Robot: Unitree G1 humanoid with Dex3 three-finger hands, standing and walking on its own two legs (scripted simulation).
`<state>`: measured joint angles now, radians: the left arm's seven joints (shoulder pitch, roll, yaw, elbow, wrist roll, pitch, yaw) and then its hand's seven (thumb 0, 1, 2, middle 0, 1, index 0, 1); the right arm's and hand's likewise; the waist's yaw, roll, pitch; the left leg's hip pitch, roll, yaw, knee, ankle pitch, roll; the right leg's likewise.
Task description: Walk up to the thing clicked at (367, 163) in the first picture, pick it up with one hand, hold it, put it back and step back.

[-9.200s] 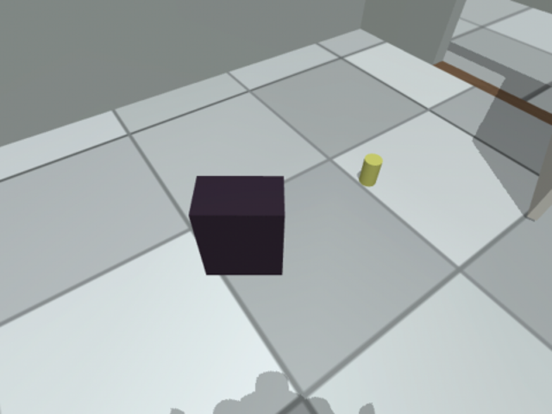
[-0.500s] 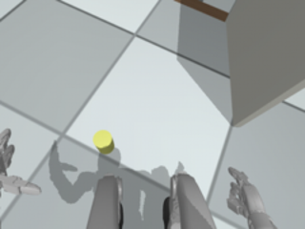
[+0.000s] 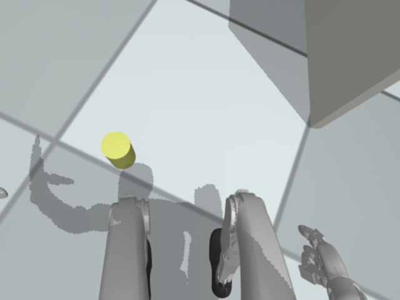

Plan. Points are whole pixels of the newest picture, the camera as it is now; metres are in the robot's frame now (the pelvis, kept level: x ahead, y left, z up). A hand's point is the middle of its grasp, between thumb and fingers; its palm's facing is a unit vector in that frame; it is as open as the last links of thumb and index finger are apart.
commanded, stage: go down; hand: left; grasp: from the side
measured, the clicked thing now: (119, 151) +0.48 +0.21 -0.40
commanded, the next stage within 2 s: approach in 1.10 s
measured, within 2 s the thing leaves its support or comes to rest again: neither
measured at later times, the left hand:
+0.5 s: hand out of the picture +0.38 +0.39 -0.07, palm faces +0.18 -0.98 -0.13, open 17.1 cm
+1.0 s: hand out of the picture +0.39 +0.40 -0.08, palm faces +0.17 -0.98 -0.11, open 17.1 cm
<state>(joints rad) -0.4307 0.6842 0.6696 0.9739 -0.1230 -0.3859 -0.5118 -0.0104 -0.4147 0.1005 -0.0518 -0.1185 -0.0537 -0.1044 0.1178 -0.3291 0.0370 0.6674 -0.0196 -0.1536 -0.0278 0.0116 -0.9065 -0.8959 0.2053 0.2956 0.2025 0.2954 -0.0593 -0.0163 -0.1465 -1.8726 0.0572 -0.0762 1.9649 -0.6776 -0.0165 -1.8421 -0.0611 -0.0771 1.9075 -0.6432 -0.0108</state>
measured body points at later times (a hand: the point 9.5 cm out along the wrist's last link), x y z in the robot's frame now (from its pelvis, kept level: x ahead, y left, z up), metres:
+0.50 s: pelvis -0.01 +0.01 -0.06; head +0.19 +0.06 +0.34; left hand +0.36 +0.44 -0.06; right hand +0.15 -0.27 -0.16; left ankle +0.07 +0.13 -0.44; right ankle +0.09 -0.12 -0.44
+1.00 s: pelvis -0.02 +0.01 -0.09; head +0.18 +0.07 +0.31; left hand +0.37 +0.45 -0.07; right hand +0.12 -0.27 -0.18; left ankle +0.07 +0.13 -0.44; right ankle +0.09 -0.12 -0.44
